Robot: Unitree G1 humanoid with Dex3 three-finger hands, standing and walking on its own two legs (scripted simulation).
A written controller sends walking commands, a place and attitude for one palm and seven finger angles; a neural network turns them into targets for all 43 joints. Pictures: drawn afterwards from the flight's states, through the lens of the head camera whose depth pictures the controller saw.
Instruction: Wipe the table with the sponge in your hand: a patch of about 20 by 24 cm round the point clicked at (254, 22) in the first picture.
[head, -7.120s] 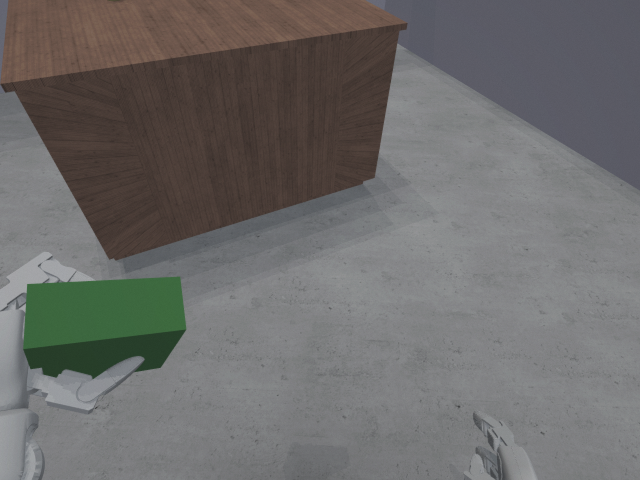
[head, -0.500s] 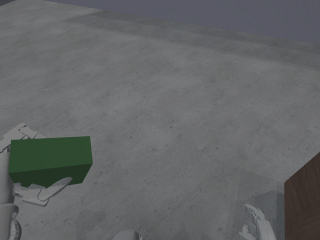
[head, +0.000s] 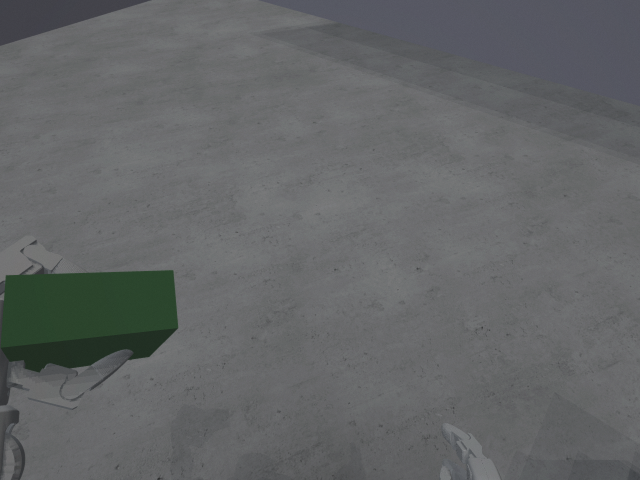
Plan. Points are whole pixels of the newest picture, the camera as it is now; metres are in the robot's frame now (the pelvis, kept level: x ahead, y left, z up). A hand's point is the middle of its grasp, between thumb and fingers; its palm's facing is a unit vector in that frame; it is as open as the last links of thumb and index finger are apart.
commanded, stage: walk to a spot facing it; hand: left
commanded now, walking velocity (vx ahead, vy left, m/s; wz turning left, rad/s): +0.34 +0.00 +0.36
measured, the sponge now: (115, 322) +0.21 +0.22 +0.16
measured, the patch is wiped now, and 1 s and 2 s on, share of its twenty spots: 0.00 0.00 0.00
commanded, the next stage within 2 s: turn to face it in 1.02 s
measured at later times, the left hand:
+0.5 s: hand (59, 306) +0.22 +0.27 +0.17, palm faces +0.60 -0.69 -0.40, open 9.6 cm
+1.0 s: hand (94, 284) +0.26 +0.26 +0.16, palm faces +0.70 -0.56 -0.44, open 9.6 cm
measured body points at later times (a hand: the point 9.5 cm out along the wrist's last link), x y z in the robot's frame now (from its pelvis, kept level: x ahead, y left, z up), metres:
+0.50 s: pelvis +0.07 -0.01 -0.02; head +0.10 +0.01 +0.43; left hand +0.18 +0.30 +0.19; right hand +0.28 -0.24 -0.09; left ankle +0.08 +0.12 -0.74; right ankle +0.05 -0.11 -0.74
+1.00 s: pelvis +0.16 -0.04 +0.00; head +0.20 -0.04 +0.44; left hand +0.21 +0.29 +0.18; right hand +0.42 -0.20 -0.11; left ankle +0.11 +0.08 -0.65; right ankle +0.21 -0.13 -0.74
